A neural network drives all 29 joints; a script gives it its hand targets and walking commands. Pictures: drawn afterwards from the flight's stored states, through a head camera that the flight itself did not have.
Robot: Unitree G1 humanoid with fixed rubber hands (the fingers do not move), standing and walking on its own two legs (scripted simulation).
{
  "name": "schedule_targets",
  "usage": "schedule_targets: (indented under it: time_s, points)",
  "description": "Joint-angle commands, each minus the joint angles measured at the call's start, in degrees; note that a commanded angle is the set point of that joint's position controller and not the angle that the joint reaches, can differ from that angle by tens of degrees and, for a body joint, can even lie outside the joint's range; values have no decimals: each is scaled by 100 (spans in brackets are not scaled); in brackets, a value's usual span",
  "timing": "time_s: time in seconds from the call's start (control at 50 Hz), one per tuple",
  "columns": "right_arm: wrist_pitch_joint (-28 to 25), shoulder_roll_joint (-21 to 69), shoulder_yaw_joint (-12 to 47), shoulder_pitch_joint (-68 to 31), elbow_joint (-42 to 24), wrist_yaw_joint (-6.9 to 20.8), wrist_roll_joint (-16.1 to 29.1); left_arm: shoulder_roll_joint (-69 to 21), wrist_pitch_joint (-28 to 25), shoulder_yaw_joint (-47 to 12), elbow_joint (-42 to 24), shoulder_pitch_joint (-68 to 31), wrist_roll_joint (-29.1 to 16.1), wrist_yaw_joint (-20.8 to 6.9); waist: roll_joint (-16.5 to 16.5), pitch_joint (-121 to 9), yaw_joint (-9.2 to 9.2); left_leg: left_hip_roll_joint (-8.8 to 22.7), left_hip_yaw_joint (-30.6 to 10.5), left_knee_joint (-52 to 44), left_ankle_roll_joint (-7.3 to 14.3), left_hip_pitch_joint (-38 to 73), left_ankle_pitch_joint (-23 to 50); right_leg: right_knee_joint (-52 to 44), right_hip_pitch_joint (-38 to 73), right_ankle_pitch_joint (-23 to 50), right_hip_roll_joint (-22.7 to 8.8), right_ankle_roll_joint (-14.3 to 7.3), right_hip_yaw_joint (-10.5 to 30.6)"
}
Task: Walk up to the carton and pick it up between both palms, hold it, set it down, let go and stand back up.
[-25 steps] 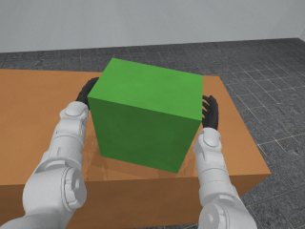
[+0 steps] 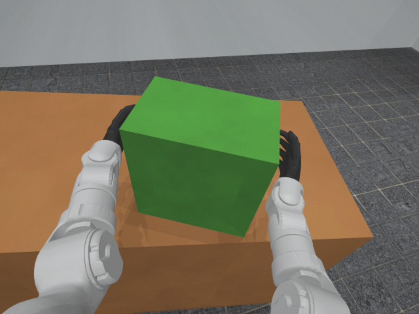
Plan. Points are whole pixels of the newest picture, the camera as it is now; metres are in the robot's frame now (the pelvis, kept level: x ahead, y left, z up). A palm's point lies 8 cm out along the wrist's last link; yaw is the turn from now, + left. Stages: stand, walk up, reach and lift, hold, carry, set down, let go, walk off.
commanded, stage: set down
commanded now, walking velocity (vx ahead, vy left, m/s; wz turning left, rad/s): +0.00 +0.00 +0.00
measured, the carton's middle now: (202, 162) +0.42 -0.03 +0.05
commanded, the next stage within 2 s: none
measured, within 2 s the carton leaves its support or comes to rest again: neither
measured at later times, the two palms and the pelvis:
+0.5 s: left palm (117, 153) +0.44 +0.15 +0.07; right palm (279, 193) +0.35 -0.19 +0.03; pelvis -0.01 +0.01 +0.00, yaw -1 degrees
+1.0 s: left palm (94, 164) +0.41 +0.19 +0.08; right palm (293, 191) +0.33 -0.20 +0.06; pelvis -0.04 +0.00 -0.01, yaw -1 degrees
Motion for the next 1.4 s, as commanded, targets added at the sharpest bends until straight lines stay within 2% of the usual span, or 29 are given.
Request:
schedule_targets:
  time_s: [0.0, 0.12, 0.14, 0.16, 0.18, 0.2, 0.24, 0.26, 0.34, 0.44, 0.52, 0.58, 0.66, 0.72, 0.74, 0.8, 0.84, 0.9, 0.98, 1.04, 1.12, 1.14, 1.16, 1.18, 1.2, 1.26, 1.28, 1.36, 1.38]
  points:
    - [-71, 2595, 1441, -1669, 606, 844, -956, -3049, -183, -538, -219, -1957, 271, -750, 505, -1067, -244, 78, 814, -90, -276, 106, 2415, 135, 703, 1532, 249, 219, -454]
    - [-95, 1744, 1221, -1462, 676, 723, -777, -2346, -229, -535, -331, -1959, 143, -570, 656, -1108, -254, 97, 811, -24, -339, 294, 2573, 146, 533, 1441, 292, 171, -456]
    - [1, 1935, 1129, -1346, 800, 698, -875, -2403, -210, -358, -217, -1850, 237, -561, 479, -830, -270, 61, 799, -59, -239, 143, 2325, 70, 548, 1300, 245, 186, -431]
    - [-47, 1423, 1171, -1368, 680, 653, -726, -1970, -205, -353, -243, -1821, 152, -452, 569, -1096, -159, 44, 845, -60, -274, 155, 2380, 153, 649, 1400, 266, 192, -419]
    - [-92, 1237, 1115, -1336, 763, 591, -590, -1846, -250, -562, -333, -1819, 62, -379, 703, -1120, -354, 87, 737, 18, -338, 301, 2565, 160, 451, 1497, 298, 181, -491]
    - [-119, 761, 1142, -1280, 798, 537, -476, -1406, -266, -506, -295, -1831, 16, -278, 822, -1205, -263, 97, 760, 13, -361, 315, 2534, 156, 485, 1430, 275, 185, -458]
    - [-179, 345, 1268, -1204, 1018, 368, -174, -939, -331, -781, -315, -1721, -354, -17, 859, -1232, -320, 143, 686, 144, -405, 394, 2726, 158, 243, 1368, 306, 165, -478]
    - [-245, -482, 1363, -1113, 1045, 214, 253, -148, -380, -967, -447, -1635, -607, 191, 1019, -1718, -314, 146, 690, 302, -486, 606, 3187, 230, 175, 1694, 389, 132, -479]
    - [-548, -953, 1819, -1603, 1309, -189, 1233, 539, -518, -1921, -333, -2108, -1628, 693, 1310, -2680, -547, 130, 555, 723, -666, 362, 3335, 374, -372, 2119, 447, 10, -380]
    - [-911, -1567, 1998, -2395, 708, -372, 1790, 1448, -842, -2076, 212, -2452, -2380, 1005, 969, -4857, -309, 96, 587, 1221, -714, -393, 3555, 918, 106, 3528, 380, -16, -272]
    - [-917, -1805, 2137, -2684, 696, -428, 1915, 1699, -1134, -2447, 435, -2820, -2987, 1002, 630, -5343, -447, 101, 517, 1351, -688, -558, 3559, 1113, 184, 3920, 358, 30, -277]
    - [-727, -2112, 2186, -2853, 834, -463, 2055, 2137, -1247, -2496, 698, -3071, -3303, 965, 440, -5007, -521, 50, 540, 1213, -610, -927, 2951, 1184, 160, 3642, 331, 53, -245]
    - [-483, -2132, 2193, -3004, 1114, -467, 2324, 2265, -1292, -2767, 923, -3313, -3485, 948, 719, -4656, -607, 95, 497, 1035, -563, -1134, 2369, 1118, -33, 2918, 302, -11, -251]
    - [-298, -2164, 2429, -2772, 1302, -444, 2644, 2318, -1209, -2928, 997, -3123, -3483, 911, 965, -4237, -458, 73, 528, 952, -544, -927, 2120, 984, -340, 2385, 298, -108, -236]
    - [-185, -2270, 2324, -2941, 1396, -452, 2652, 2324, -1198, -3020, 1155, -3356, -3579, 913, 902, -4106, -567, 57, 530, 893, -524, -998, 1875, 917, -474, 2140, 291, -122, -282]
    - [-85, -2421, 2380, -2738, 1459, -443, 2765, 2405, -1130, -3075, 1410, -3113, -3604, 868, 1083, -3764, -411, 50, 564, 787, -489, -1119, 1469, 867, -601, 1651, 253, -151, -286]
    - [-65, -2416, 2311, -2909, 1482, -431, 2818, 2304, -1195, -3307, 1006, -3219, -3757, 867, 1247, -3798, -512, 141, 477, 751, -549, -966, 1486, 843, -782, 1366, 300, -204, -340]
    - [20, -2482, 2243, -3311, 1352, -435, 2806, 2349, -1248, -3494, 1422, -3600, -3994, 815, 1109, -4025, -619, 132, 463, 791, -461, -1174, 1217, 843, -974, 1159, 274, -248, -351]
    - [-153, -2499, 2422, -2514, 1034, -473, 2931, 2323, -1247, -3492, 1007, -2812, -3948, 722, 1280, -4208, -510, 126, 447, 860, -550, -707, 1875, 875, -697, 1681, 298, -258, -366]
    - [-171, -2418, 2520, -2402, 1025, -566, 2969, 2470, -1190, -3318, 1110, -2737, -3914, 636, 1071, -4177, -489, 57, 490, 922, -492, -753, 2076, 849, -448, 2033, 277, -217, -339]
    - [-422, -2309, 2899, -1539, 610, -680, 3150, 2485, -1103, -2927, 291, -1944, -3682, 532, 962, -4393, -327, -11, 477, 1043, -524, -452, 2972, 903, 142, 3026, 323, -142, -301]
    - [-387, -2389, 2836, -1968, 706, -705, 3190, 2544, -1037, -2900, 576, -2278, -3697, 506, 951, -4242, -340, -17, 472, 1080, -527, -642, 2816, 884, 8, 2763, 325, -132, -283]
    - [-573, -2405, 2864, -1421, 234, -733, 3213, 2536, -1001, -2693, -231, -1721, -3542, 516, 1023, -4565, -170, -1, 459, 1109, -592, -251, 3265, 899, 256, 3071, 377, -134, -273]
    - [-515, -2530, 2703, -2052, 228, -745, 3189, 2697, -978, -2753, 40, -2391, -3678, 516, 993, -4486, -221, -11, 526, 1139, -591, -534, 2893, 920, 86, 2688, 387, -104, -276]
    - [-531, -2354, 2786, -1726, -9, -792, 3166, 2670, -919, -2687, 18, -1989, -3717, 477, 772, -4378, -152, -37, 528, 1079, -510, -563, 2808, 906, 227, 2829, 349, -95, -275]
    - [-540, -2387, 2854, -1520, -465, -769, 3289, 2664, -849, -2535, -492, -1716, -3699, 486, 764, -4414, 8, -29, 541, 1055, -496, -422, 2897, 872, 336, 2743, 366, -110, -251]
    - [-498, -2405, 2779, -1651, -348, -765, 3232, 2692, -816, -2639, -386, -1913, -3726, 485, 812, -4250, -63, -18, 521, 1060, -520, -496, 2831, 884, 159, 2546, 367, -127, -259]
    - [-308, -2205, 2821, -1630, -967, -752, 3198, 2741, -847, -2693, -423, -1882, -3878, 486, 614, -4141, -1, -90, 612, 857, -301, -989, 1826, 860, 385, 2076, 260, -153, -175]
    - [-232, -2317, 2805, -1531, -1029, -741, 3266, 2785, -810, -2715, -643, -1720, -3893, 507, 823, -4015, 39, -59, 597, 777, -334, -843, 1938, 837, 382, 2000, 270, -186, -206]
